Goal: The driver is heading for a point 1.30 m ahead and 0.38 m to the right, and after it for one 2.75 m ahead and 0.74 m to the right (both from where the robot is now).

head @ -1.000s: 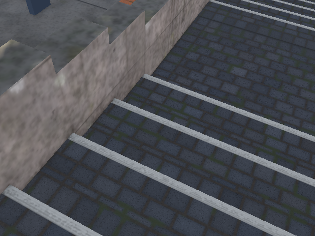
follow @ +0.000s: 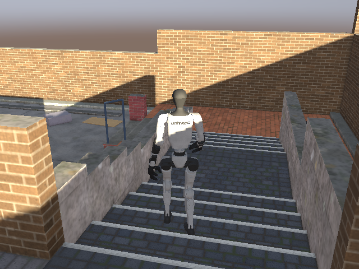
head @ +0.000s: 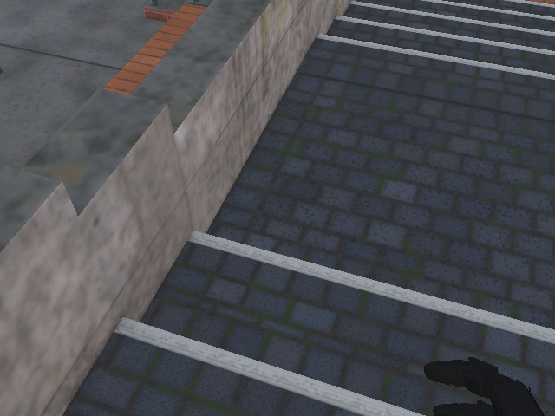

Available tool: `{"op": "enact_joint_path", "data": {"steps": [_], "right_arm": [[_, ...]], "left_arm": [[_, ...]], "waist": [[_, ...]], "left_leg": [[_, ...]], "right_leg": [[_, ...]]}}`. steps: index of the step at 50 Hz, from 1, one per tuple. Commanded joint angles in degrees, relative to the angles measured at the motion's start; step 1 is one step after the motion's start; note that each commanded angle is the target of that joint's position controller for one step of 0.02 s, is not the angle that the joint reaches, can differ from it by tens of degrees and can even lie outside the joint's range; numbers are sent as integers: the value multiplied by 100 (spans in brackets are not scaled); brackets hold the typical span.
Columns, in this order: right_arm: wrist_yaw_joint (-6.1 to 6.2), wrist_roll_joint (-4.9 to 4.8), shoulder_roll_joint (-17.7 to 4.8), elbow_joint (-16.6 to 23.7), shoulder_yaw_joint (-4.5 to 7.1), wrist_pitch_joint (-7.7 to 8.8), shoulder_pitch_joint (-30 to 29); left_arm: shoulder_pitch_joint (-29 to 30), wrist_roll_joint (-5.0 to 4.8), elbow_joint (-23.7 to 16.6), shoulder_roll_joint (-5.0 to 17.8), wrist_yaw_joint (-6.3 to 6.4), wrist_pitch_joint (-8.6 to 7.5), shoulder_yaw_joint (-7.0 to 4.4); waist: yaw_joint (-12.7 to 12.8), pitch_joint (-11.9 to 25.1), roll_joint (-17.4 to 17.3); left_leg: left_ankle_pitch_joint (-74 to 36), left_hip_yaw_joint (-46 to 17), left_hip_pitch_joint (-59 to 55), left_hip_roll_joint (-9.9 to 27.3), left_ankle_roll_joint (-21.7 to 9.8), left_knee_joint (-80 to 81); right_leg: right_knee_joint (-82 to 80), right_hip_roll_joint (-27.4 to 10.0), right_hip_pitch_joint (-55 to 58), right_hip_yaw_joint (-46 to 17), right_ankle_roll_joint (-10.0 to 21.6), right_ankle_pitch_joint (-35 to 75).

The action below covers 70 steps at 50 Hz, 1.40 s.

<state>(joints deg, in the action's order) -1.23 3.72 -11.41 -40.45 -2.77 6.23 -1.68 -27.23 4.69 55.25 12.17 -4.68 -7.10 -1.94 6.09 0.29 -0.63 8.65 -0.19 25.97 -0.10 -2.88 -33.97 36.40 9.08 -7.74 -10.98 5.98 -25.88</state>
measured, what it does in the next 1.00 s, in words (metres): goes down, turning right: right foot 0.11 m lower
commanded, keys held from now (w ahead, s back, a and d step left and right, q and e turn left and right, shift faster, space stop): w+e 0.74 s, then w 0.26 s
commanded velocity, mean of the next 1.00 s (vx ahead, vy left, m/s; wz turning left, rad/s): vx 0.50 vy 0.00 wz -0.52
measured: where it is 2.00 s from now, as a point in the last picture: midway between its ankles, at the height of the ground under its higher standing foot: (465, 282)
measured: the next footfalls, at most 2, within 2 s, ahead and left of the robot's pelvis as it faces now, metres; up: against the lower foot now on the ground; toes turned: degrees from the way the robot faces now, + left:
right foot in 0.56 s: +0.39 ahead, -0.25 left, -0.11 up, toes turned -25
left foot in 1.06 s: +0.81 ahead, -0.21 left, -0.23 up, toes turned -28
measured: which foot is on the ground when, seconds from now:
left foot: down 0.00-0.58, up 0.60-1.00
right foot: down 0.00-0.00, up 0.02-0.54, down 0.56-1.00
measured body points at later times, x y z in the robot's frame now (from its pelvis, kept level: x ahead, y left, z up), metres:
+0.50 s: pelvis +0.25 -0.06 -0.04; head +0.26 -0.09 +0.41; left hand +0.50 +0.06 -0.14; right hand +0.04 -0.20 -0.19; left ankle +0.09 +0.12 -0.72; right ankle +0.36 -0.23 -0.77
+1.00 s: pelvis +0.54 -0.20 -0.15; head +0.56 -0.21 +0.30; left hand +0.60 +0.03 -0.29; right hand +0.64 -0.48 -0.24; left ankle +0.77 -0.19 -0.86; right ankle +0.36 -0.23 -0.83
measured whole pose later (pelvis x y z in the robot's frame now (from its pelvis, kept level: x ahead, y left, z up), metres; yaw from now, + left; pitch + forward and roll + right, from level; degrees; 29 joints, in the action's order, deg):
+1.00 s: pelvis +0.54 -0.20 -0.15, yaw -32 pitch +1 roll -3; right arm -2.6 5.3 -13.0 -46.1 -3.5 4.4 -0.3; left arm -28.0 5.0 55.8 10.8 -4.0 -6.7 -1.1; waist 7.2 -0.6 -3.9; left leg -21.7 -0.7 31.8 5.5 -1.0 -27.4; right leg 44.5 7.8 -8.0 -5.0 3.2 -36.9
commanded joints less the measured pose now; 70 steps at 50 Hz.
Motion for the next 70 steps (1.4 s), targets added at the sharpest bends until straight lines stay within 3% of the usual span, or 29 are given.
{"op": "enact_joint_path", "data": {"steps": [1,2,3,6,9,11,18,25,28,29,30,31,32,33,35,39,41,44,47,52,54,55,56,57,58,60,62,65,70], "right_arm": [[50,-177,-1265,-550,412,148,3243],[-10,90,-972,-574,454,134,3072],[23,-1,-781,-455,441,107,2352],[149,-141,169,-423,127,48,1565],[301,138,-225,-771,277,98,1857],[306,292,-9,-956,216,181,2098],[27,167,-262,-1654,119,273,2936],[357,12,-517,-2227,183,-86,3868],[117,316,-759,-2214,267,-188,3817],[-36,427,-17,-2236,70,-141,4489],[-237,155,0,-1910,5,-61,4352],[-321,-141,-565,-1451,197,53,2650],[-258,-216,-588,-1159,200,197,1690],[-152,-130,-894,-1149,296,254,1703],[131,38,-570,-870,257,326,1560],[199,86,-272,-820,96,-32,1699],[-43,215,-21,-902,-33,-93,1859],[-164,90,-410,-616,18,11,819],[-142,105,-603,-413,45,-140,217],[-43,144,-832,-429,172,-240,-212],[-8,-151,-1428,-1233,557,-31,2380],[-192,-139,-1574,-1452,632,-52,3609],[-358,122,-1428,-1596,571,-160,4276],[-410,80,-1590,-1636,618,-188,3849],[-345,67,-1035,-1479,513,-148,2962],[-306,50,-690,-1126,374,-116,2024],[-123,89,-123,-1261,211,9,1872],[19,-72,-342,-1427,308,287,2365],[-339,25,-684,-1868,416,212,3229]], "left_arm": [[-234,4,-528,-317,-106,-199,94],[286,-76,-602,288,-66,-135,-53],[626,-61,-584,517,106,-27,-132],[721,215,-452,114,264,189,-43],[1014,83,-596,-98,9,223,42],[1251,54,-716,-28,-139,198,51],[2161,113,-1286,211,36,464,102],[3096,179,-1253,197,22,384,160],[1142,-136,-519,1138,93,120,-296],[-108,-15,-281,1756,130,132,-527],[-1302,0,-50,1618,95,202,-485],[-1619,-18,184,1389,145,257,-522],[-894,-207,82,1441,214,215,-543],[-372,-174,-119,1116,238,192,-417],[154,-104,-199,685,146,16,-184],[1011,-249,-611,695,44,-136,-162],[1031,70,-621,714,-25,-77,-168],[196,36,-370,442,155,-72,-106],[-319,122,-92,551,30,24,-60],[-771,-98,250,658,216,131,-27],[-726,194,256,622,-33,175,1],[-1873,171,490,-166,-158,193,147],[-1645,-62,371,210,-220,236,64],[-531,-193,-270,365,-181,199,9],[541,-285,-420,658,17,141,-63],[292,-121,-343,530,267,89,-45],[260,73,-329,-291,319,207,220],[1166,5,-556,-75,232,136,156],[2049,-31,-939,-13,41,333,112]], "waist": [[-1235,2119,-1416],[-1402,920,-682],[-1178,-93,-241],[-658,-255,-197],[-717,-276,-115],[-754,-267,-76],[-860,-963,-129],[-1438,-1231,169],[-564,-128,604],[-408,1519,1194],[127,2906,1139],[779,1520,532],[683,373,616],[326,328,317],[-404,-194,273],[-868,-284,268],[-911,-315,231],[-245,-358,-149],[-124,-742,121],[79,-920,42],[-1003,428,-294],[-1050,2336,-1741],[-1440,2414,-1248],[-1440,1393,-1169],[-1305,-106,-10],[-669,-262,85],[-306,-555,350],[-763,-185,-69],[-737,-347,-183]], "left_leg": [[-3049,-2918,-5612,2481,-2701,522],[-865,-3686,-4776,2712,-2369,1364],[297,-3052,-3461,2417,-1925,1770],[30,-1557,-2128,1774,-1303,2502],[-608,-221,-1893,1403,-1079,2547],[-900,284,-2067,1219,-905,2193],[273,370,-1676,1676,-892,1544],[699,533,-2785,1797,-450,746],[-678,1364,-1677,1255,6,-1443],[1131,1410,-160,864,492,-3194],[3309,918,1020,216,756,-4700],[3286,485,2519,77,618,-5614],[3005,135,2943,492,427,-5747],[2787,-152,2443,759,352,-5556],[1592,-369,1484,916,264,-3867],[796,-185,311,800,366,-1528],[-1395,-100,-513,610,166,-1743],[-3903,-467,662,697,122,276],[-3481,-125,35,689,181,310],[-2812,46,-24,716,-14,1762],[-3125,464,-3866,600,-482,435],[-4951,-1005,-6748,1799,-1871,-594],[-4692,-2109,-6963,2225,-2130,-208],[-1022,-3327,-6268,2549,-1995,890],[1103,-2383,-4298,2014,-1250,1602],[78,-2558,-1989,2411,-1846,2104],[541,-2040,-904,1911,-1582,2467],[-1292,-641,-1188,1119,-1464,2389],[-3323,-474,-1690,1256,-1313,2030]], "right_leg": [[3644,85,-3393,72,-180,-643],[4191,-351,-4754,158,-147,-771],[4234,-781,-4680,140,-126,52],[3066,-1451,-3320,262,-197,959],[2444,-1547,-2943,625,-234,1988],[1540,-1703,-3229,485,-214,3464],[-218,-1750,-2611,697,-120,4434],[-1504,-1728,-2445,1108,-226,3407],[-1167,-1153,1038,1548,100,4068],[648,-1796,3920,747,940,6630],[139,-2775,5690,-1177,1887,5833],[-874,-2707,4924,-1813,1509,3315],[-1288,-2517,3423,-1439,1235,2550],[-1355,-2478,2389,-1381,1299,2931],[-1517,-2467,536,-1237,1466,3956],[-2217,-2057,-1207,-634,1462,3390],[-1661,-1684,-2358,-223,1147,3314],[-711,-1297,-1323,-164,784,1443],[-511,-1524,-1752,-677,899,616],[529,-1649,-58,-991,456,1286],[2623,-927,-1444,-65,-177,2838],[5154,-132,-2924,492,-671,-705],[7117,33,-3901,504,-722,-2129],[7313,-84,-5573,451,-636,-1682],[6794,-689,-5643,589,-344,-524],[5935,-1349,-4403,360,-389,593],[4610,-1882,-4079,-2,-158,1642],[1733,-1750,-3486,801,-439,3065],[611,-1351,-3058,987,-516,3528]]}}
